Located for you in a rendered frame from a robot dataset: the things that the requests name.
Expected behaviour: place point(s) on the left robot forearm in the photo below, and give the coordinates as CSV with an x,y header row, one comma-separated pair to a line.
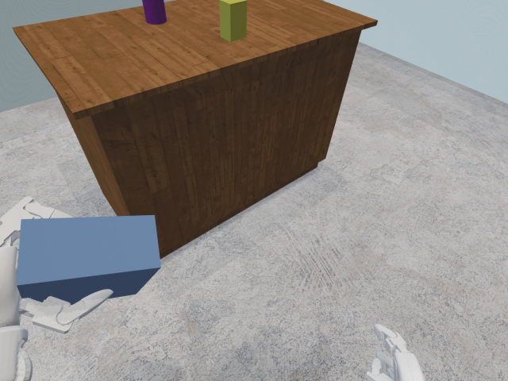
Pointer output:
x,y
15,363

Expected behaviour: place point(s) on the right robot hand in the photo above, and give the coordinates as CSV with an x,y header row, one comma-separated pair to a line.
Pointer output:
x,y
403,367

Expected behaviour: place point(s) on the sponge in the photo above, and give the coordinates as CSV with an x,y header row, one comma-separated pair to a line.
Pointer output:
x,y
72,257

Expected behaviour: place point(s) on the table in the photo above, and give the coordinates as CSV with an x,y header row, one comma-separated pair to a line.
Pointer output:
x,y
179,123

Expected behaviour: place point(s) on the left robot hand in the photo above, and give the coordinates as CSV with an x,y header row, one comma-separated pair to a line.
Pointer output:
x,y
53,313

